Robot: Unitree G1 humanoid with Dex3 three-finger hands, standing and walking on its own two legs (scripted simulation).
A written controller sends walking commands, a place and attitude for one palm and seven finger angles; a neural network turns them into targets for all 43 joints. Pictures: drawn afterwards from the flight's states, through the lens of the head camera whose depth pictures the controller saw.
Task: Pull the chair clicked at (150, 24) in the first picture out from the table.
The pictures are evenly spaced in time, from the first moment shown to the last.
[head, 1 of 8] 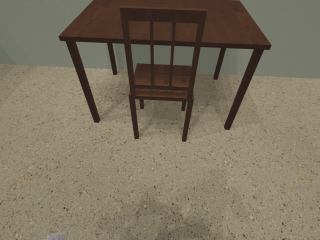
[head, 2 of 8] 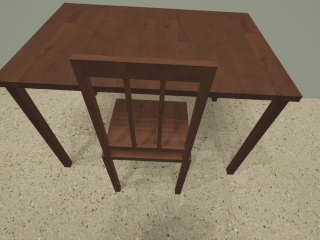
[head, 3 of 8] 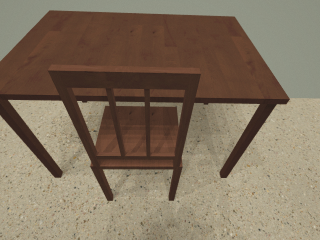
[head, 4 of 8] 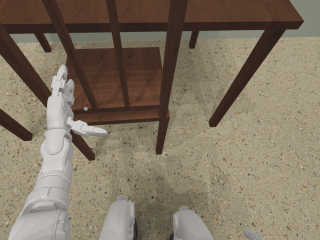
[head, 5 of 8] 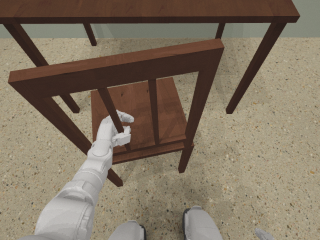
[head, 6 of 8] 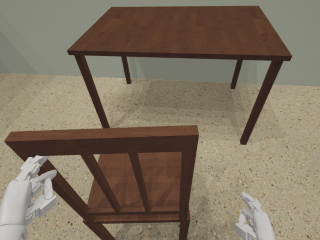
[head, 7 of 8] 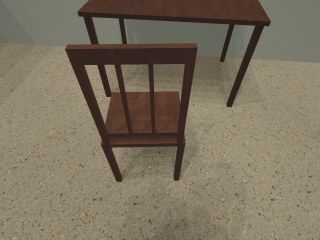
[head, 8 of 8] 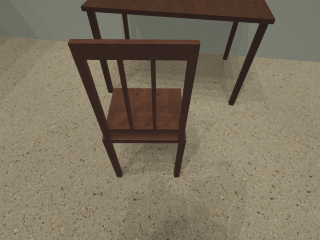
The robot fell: no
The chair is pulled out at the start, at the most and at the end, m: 0.00 0.63 0.62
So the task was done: yes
